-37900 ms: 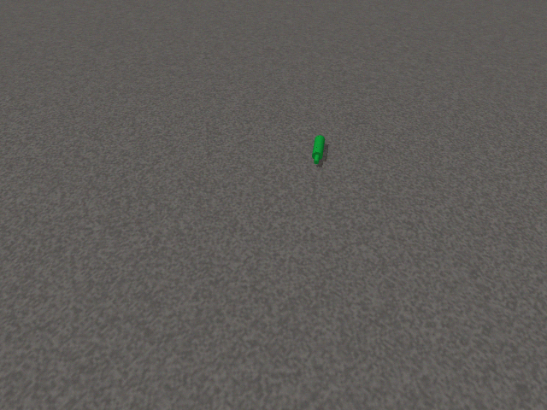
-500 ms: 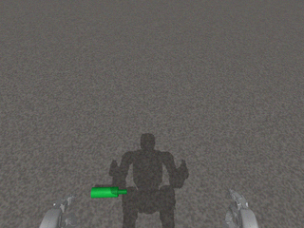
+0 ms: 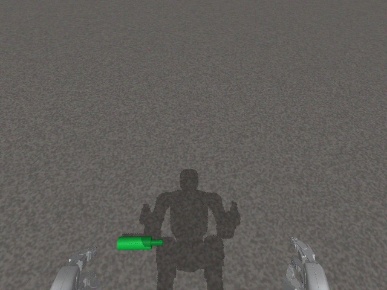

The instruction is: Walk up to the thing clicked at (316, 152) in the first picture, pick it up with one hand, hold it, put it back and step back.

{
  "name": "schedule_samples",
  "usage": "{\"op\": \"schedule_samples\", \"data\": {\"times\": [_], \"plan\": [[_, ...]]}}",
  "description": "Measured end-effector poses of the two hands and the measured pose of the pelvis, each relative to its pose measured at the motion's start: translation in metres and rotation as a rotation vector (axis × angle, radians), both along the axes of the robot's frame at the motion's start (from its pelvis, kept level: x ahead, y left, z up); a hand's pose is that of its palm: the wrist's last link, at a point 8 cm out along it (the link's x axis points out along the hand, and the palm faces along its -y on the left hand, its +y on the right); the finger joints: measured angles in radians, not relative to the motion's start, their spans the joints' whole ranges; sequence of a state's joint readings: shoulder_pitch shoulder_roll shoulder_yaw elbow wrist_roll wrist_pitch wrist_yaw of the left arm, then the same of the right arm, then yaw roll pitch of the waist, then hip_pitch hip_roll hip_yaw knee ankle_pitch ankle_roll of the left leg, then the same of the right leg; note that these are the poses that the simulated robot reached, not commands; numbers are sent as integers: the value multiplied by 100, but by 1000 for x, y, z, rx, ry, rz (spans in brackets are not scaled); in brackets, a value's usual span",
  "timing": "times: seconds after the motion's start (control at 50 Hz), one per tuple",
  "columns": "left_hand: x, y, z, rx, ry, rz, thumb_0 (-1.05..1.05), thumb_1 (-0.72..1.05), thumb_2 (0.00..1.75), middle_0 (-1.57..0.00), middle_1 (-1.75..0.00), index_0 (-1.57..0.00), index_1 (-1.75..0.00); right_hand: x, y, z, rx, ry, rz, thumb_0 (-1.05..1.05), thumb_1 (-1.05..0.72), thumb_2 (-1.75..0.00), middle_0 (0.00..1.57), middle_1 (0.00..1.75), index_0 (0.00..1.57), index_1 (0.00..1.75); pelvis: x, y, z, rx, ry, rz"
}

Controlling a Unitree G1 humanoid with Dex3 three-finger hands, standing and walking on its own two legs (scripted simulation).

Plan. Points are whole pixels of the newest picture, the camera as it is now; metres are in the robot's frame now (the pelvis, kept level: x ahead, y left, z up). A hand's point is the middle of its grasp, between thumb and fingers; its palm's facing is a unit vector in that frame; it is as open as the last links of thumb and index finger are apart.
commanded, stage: home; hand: left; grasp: from above
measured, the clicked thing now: (140, 242) +0.47 +0.22 -0.69
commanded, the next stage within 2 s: stand in 0.76 s
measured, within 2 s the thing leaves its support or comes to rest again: neither
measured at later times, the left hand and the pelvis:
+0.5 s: hand (100, 285) +0.17 +0.18 -0.05, palm faces +0.04 -0.98 -0.20, open 7.4 cm; pelvis +0.01 +0.00 +0.00, yaw +0 degrees
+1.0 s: hand out of the picture +0.16 +0.20 -0.08, palm faces +0.01 -0.95 -0.31, open 7.4 cm; pelvis +0.00 +0.00 +0.02, yaw +0 degrees
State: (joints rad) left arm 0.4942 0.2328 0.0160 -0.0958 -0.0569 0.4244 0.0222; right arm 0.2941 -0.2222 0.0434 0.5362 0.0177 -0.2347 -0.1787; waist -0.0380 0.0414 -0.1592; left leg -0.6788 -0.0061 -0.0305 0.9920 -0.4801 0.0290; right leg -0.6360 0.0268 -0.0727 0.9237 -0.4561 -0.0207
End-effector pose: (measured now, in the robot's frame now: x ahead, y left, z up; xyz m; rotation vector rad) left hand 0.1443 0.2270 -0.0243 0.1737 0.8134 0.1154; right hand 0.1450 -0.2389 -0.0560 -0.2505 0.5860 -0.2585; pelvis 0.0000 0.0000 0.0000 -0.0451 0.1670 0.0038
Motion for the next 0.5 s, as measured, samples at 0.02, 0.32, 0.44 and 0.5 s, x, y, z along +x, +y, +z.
{"op": "schedule_samples", "data": {"times": [0.02, 0.32, 0.44, 0.5], "plan": [[0, 0, 0, -1, 1, 1, 1, 91, 90, -20, -30, -20, -30, 0, 0, 0, 1, 1, -1, 1, -91, -90, 20, 30, 20, 30, 0, 0, 0, 0, 1, 0], [8, 0, 0, -1, -2, -2, 1, 91, 90, -20, -30, -20, -30, 5, -2, -1, -2, 15, -8, 1, -91, -90, 20, 30, 20, 30, 7, 0, 0, 0, 9, 0], [10, 0, 0, -1, 0, 0, 1, 91, 90, -20, -30, -20, -30, 8, -2, -1, -2, 16, -7, 1, -91, -90, 20, 30, 20, 30, 9, 0, 0, -1, 10, 1], [10, 0, -1, -2, 2, 0, 1, 91, 90, -20, -30, -20, -30, 8, -2, -1, -1, 16, -8, 1, -91, -89, 20, 30, 20, 30, 10, 0, 1, 0, 10, 1]]}}
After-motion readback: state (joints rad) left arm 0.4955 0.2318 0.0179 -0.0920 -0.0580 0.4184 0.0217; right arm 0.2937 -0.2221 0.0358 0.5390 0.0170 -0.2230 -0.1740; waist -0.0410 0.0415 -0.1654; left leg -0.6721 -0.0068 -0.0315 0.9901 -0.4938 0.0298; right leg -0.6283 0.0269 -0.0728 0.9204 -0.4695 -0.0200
